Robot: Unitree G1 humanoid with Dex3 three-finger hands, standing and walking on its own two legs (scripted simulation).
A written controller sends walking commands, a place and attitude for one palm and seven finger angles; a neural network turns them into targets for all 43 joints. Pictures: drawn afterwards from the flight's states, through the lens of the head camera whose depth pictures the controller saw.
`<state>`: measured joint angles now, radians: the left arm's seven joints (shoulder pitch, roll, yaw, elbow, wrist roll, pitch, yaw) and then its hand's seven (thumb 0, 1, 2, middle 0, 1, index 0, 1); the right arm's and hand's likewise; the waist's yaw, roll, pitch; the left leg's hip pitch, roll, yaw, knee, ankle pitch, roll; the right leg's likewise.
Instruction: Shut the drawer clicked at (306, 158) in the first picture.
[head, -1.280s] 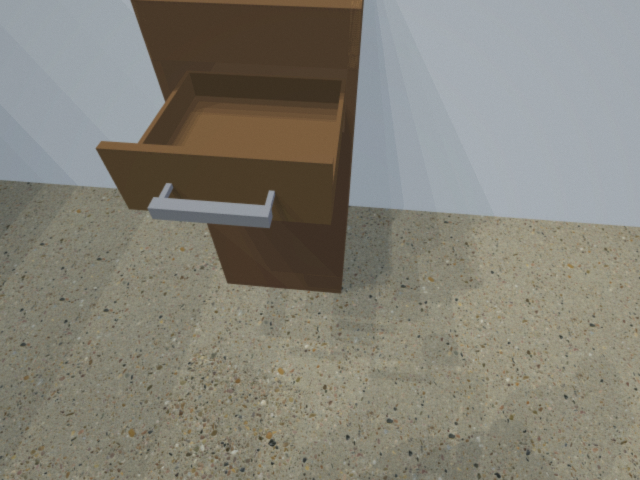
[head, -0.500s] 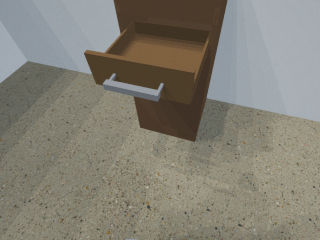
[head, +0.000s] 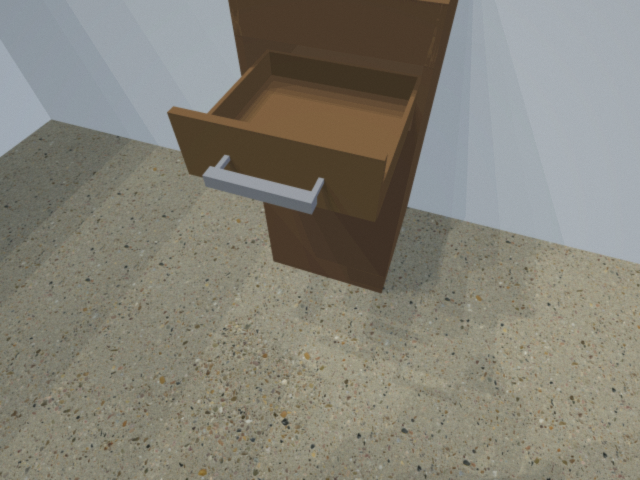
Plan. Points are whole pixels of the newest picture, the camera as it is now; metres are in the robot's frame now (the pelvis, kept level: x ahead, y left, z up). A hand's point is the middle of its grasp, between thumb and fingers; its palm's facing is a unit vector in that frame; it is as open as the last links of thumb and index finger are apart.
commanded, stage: look at it before walking up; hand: left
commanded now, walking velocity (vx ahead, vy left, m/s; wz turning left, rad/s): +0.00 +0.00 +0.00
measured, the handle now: (265, 180) +0.57 +0.13 +0.01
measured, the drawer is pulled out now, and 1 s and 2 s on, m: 0.30 0.30 0.30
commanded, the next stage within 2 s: turn to face it in 0.36 s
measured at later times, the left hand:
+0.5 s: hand out of the picture +0.02 +0.18 -0.17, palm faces +0.03 -0.98 -0.20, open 7.4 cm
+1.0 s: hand out of the picture +0.06 +0.20 -0.18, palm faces -0.06 -0.96 -0.26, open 7.4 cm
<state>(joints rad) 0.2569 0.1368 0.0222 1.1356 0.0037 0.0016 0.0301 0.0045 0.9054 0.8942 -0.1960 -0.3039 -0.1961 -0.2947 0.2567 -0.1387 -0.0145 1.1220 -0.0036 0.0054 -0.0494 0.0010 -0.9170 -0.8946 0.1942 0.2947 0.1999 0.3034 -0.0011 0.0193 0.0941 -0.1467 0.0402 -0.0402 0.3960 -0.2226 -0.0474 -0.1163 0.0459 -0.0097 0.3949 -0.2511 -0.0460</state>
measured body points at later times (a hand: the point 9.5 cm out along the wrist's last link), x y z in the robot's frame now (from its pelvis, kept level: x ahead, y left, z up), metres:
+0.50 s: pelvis +0.01 +0.00 +0.00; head +0.03 +0.00 +0.45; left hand +0.02 +0.23 -0.16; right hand -0.01 -0.21 -0.17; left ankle +0.00 +0.15 -0.74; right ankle -0.02 -0.09 -0.74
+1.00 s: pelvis -0.01 +0.01 -0.01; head +0.03 -0.01 +0.44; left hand +0.07 +0.25 -0.16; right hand -0.01 -0.24 -0.17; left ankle -0.03 +0.14 -0.71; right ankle -0.02 -0.09 -0.74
